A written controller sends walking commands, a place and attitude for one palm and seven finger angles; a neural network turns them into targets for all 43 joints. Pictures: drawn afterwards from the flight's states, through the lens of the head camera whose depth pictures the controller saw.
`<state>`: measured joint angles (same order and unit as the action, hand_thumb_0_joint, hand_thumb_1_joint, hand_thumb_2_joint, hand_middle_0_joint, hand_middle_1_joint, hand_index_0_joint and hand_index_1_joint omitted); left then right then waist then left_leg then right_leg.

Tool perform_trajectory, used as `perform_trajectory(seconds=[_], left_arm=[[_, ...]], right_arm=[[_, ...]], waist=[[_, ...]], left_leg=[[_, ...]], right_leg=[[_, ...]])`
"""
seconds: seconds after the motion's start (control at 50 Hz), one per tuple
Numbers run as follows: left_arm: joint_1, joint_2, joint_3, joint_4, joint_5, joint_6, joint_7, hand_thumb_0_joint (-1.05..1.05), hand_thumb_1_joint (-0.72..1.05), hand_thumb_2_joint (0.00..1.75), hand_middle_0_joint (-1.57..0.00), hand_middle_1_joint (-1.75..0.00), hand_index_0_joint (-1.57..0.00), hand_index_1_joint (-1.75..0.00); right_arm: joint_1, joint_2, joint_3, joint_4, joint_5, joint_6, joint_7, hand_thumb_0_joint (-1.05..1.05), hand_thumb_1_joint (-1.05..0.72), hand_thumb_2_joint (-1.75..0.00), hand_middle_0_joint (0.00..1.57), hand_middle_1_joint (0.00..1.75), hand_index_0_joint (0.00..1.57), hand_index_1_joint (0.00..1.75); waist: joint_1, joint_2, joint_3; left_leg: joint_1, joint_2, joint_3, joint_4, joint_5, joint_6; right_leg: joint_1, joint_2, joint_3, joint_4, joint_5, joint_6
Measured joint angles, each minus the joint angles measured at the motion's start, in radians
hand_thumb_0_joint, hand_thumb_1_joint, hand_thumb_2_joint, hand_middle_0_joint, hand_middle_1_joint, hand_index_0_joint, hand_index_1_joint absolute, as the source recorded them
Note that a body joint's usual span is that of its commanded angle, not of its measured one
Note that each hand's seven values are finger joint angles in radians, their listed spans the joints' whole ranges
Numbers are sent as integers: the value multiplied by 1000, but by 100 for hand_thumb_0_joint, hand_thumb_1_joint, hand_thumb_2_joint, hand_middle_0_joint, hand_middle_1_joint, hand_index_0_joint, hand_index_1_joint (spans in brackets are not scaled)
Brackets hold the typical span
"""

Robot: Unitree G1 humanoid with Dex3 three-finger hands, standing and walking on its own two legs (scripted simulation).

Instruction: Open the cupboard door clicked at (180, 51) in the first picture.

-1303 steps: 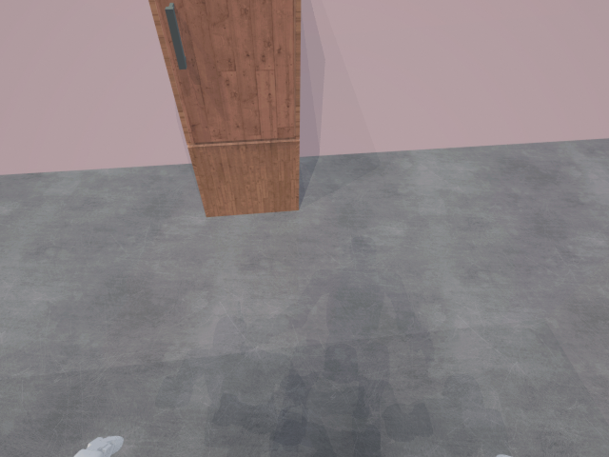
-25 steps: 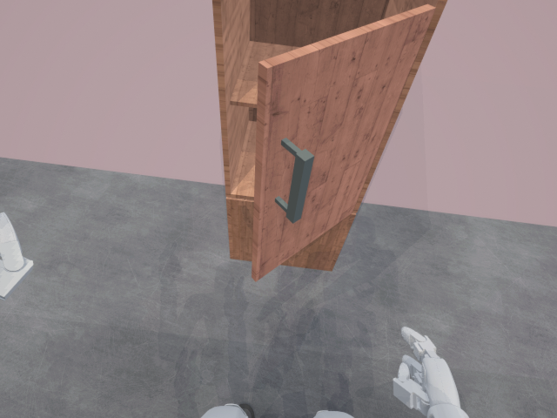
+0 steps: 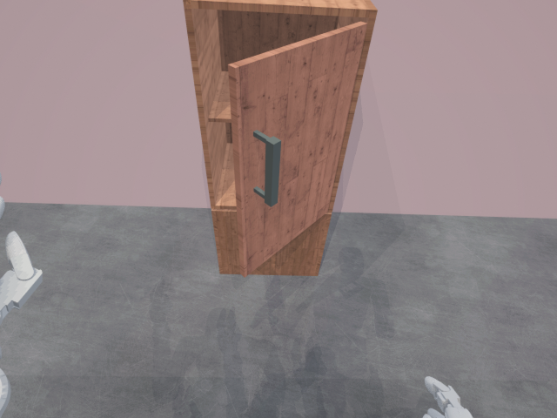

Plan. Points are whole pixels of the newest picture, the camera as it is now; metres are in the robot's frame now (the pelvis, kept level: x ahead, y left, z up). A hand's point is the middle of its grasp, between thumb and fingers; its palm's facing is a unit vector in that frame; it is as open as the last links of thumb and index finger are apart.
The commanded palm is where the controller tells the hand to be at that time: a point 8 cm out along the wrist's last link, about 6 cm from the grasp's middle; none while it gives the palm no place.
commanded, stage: stop stepping back and stand still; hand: left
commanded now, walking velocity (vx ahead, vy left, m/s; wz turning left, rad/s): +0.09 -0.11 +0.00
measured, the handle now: (265, 169) +0.58 +0.04 +0.04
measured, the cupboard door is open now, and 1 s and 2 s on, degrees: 46 46 46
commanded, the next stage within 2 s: let the arm hang, fingers relaxed in 0.42 s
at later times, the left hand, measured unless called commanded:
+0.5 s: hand (72, 298) +0.20 +0.22 +0.17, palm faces +0.44 -0.79 -0.44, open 7.4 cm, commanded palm none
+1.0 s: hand out of the picture -0.05 +0.20 -0.16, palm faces +0.08 -0.97 -0.22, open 7.1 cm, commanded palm none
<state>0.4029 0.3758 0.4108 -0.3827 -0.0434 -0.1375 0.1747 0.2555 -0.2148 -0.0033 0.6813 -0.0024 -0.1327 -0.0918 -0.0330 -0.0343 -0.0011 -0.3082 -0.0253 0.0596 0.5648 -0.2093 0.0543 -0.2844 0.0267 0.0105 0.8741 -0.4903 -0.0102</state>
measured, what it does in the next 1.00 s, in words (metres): steps on the spot: right foot, then left foot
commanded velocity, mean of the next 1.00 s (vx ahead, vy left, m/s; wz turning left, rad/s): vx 0.04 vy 0.03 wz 0.00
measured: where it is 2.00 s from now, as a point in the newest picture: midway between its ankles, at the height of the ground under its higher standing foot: outside the picture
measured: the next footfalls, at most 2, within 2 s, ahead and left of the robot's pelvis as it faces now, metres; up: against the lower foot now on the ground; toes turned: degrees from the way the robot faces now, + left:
right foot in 0.18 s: +0.04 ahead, -0.10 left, +0.00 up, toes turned -5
left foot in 0.54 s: +0.04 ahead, +0.11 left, +0.00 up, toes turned +3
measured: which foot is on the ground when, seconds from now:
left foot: down 0.00-0.18, up 0.20-0.52, down 0.54-1.00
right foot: up 0.00-0.16, down 0.18-1.00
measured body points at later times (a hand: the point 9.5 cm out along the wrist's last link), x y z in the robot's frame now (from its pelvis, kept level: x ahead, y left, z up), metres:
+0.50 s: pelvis -0.01 -0.03 +0.02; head +0.00 -0.05 +0.47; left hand +0.17 +0.26 +0.20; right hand +0.15 -0.29 -0.07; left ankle +0.01 +0.11 -0.71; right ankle +0.00 -0.10 -0.73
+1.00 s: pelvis -0.02 +0.01 +0.01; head +0.00 +0.01 +0.46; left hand -0.05 +0.25 -0.14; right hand +0.02 -0.23 -0.14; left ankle +0.00 +0.11 -0.73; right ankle +0.00 -0.09 -0.73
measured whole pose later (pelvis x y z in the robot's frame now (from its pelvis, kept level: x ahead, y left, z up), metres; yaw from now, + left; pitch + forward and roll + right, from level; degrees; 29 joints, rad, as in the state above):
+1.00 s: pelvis -0.02 +0.01 +0.01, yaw +3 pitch -1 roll -1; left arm 0.32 0.20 0.01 1.05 0.02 0.04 0.02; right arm 0.25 -0.19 0.00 1.02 -0.02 0.05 -0.03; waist 0.02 0.01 0.07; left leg -0.24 -0.01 0.00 0.47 -0.21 0.02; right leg -0.20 -0.01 -0.14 0.42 -0.20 -0.03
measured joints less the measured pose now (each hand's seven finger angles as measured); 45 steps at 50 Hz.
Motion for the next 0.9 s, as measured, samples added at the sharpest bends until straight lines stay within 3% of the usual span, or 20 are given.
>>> perform_trajectory(seconds=[0.06, 0.14, 0.18, 0.22, 0.26, 0.32, 0.44, 0.5, 0.54, 0.56, 0.6, 0.66, 0.7, 0.76, 0.82, 0.9], left_arm=[[78, 38, -6, -85, 0, -7, -13, 1, 89, 90, -20, -30, -21, -31], [223, 77, 1, -163, 14, -43, -22, 1, 89, 89, -21, -30, -21, -31], [250, 101, 16, -163, 23, -52, -21, 1, 88, 89, -21, -30, -21, -31], [223, 90, 14, -134, 23, -55, -26, 1, 88, 89, -21, -30, -22, -31], [179, 56, 6, -78, 22, -63, -30, 1, 88, 89, -21, -30, -22, -31], [133, -3, 0, 18, 21, -69, -25, 1, 88, 89, -21, -30, -22, -31], [74, -54, -58, 63, 28, -61, -13, 1, 88, 89, -21, -30, -21, -31], [97, -38, -67, -14, 27, -70, -13, 1, 88, 89, -21, -30, -21, -31], [97, -11, -77, -21, 44, -92, -28, 1, 88, 89, -21, -30, -21, -31], [54, 8, -111, 52, 61, -83, -55, 1, 89, 89, -21, -30, -21, -31], [-37, 5, -197, 265, 75, -5, -105, 0, 89, 90, -20, -30, -21, -31], [-121, -59, -299, 621, 83, 116, -150, 0, 90, 90, -20, -30, -20, -30], [-143, -101, -349, 818, 82, 162, -165, 0, 90, 90, -20, -30, -20, -30], [-143, -158, -401, 1037, 75, 194, -171, 1, 90, 89, -20, -30, -20, -30], [-129, -206, -412, 1191, 60, 199, -158, 0, 93, 89, -20, -30, -20, -30], [-118, -185, -397, 1315, 57, 181, -151, -2, 99, 89, -21, -30, -21, -30]], right_arm=[[-5, 39, 20, -23, -2, -18, 24, 2, -91, -90, 20, 30, 20, 30], [20, 57, 26, -61, -5, -5, 33, 2, -90, -90, 20, 30, 20, 30], [26, 53, 21, -71, -5, 8, 30, 2, -90, -90, 20, 30, 20, 30], [4, 35, 11, -42, -7, 27, 27, 2, -90, -90, 20, 30, 20, 30], [-10, 15, 5, 0, -7, 34, 28, 2, -90, -90, 20, 30, 20, 30], [-8, -8, -3, 19, -1, 37, 23, 2, -90, -90, 20, 30, 20, 30], [-16, -43, -22, 1, 1, 7, 2, 2, -90, -90, 20, 30, 20, 30], [-29, -48, -29, -23, 0, 1, 4, 2, -91, -90, 20, 30, 20, 30], [-36, -64, -38, -26, -2, -16, 28, 2, -91, -90, 20, 30, 20, 30], [-46, -81, -46, -5, -4, -16, 51, 2, -91, -90, 20, 30, 20, 30], [-78, -110, -48, 40, -6, 25, 76, 1, -91, -90, 20, 30, 20, 30], [-113, -118, -35, 84, -14, 82, 87, 1, -91, -90, 19, 30, 20, 30], [-119, -93, -21, 104, -16, 104, 87, 1, -91, -90, 19, 30, 20, 30], [-100, -33, 5, 143, -21, 131, 86, 1, -91, -90, 19, 30, 20, 30], [-67, 17, 29, 201, -23, 151, 85, 1, -91, -90, 20, 30, 20, 30], [-31, 49, 25, 281, -20, 171, 69, 1, -93, -90, 20, 30, 20, 30]], waist=[[-25, -13, 17], [-18, 21, -4], [0, 36, -17], [34, 58, -1], [59, 66, 1], [69, 64, -20], [51, 49, -4], [44, 35, 15], [38, 50, 11], [38, 62, 6], [43, 82, -3], [35, 106, -9], [26, 94, 6], [17, 38, 37], [26, 1, 61], [51, 2, 77]], left_leg=[[28, 8, -3, -81, 54, -11], [13, 35, -3, -86, 21, -29], [-46, 38, -1, 8, -99, -36], [-129, 33, -35, 225, -176, -45], [-184, 24, -50, 399, -148, -54], [-198, 30, -42, 467, -78, -61], [-68, 50, -20, 188, -61, -38], [24, 49, -15, 12, -49, -28], [54, 51, -33, -58, 39, -21], [40, 50, -44, -49, 25, -33], [14, 38, -50, -15, -42, -54], [-14, 27, -45, 27, -77, -54], [-10, 22, -39, 30, -78, -50], [17, 11, -37, 7, -66, -46], [40, 15, -47, -22, -48, -45], [55, 23, -62, -58, -23, -44]], right_leg=[[-57, -7, -25, -35, 60, 2], [-6, -8, -102, -209, 72, -7], [40, -4, -100, -321, 87, -33], [26, 4, -105, -323, 213, -71], [36, 3, -104, -338, 235, -80], [61, -8, -95, -391, 249, -76], [95, -26, -106, -452, 273, -67], [93, -18, -108, -449, 267, -66], [66, -4, -121, -416, 251, -61], [40, -8, -134, -379, 233, -57], [2, -24, -140, -319, 201, -50], [-27, -38, -136, -276, 184, -40], [-27, -44, -129, -266, 181, -36], [-9, -55, -127, -267, 181, -35], [26, -48, -138, -314, 205, -32], [65, -35, -153, -396, 252, -30]])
